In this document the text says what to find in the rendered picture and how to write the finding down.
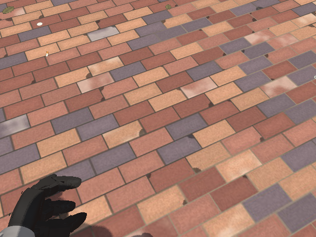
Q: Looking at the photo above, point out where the robot left hand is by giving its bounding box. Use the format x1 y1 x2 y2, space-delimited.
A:
8 174 87 237

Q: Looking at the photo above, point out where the left robot forearm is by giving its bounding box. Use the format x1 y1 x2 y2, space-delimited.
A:
0 225 36 237

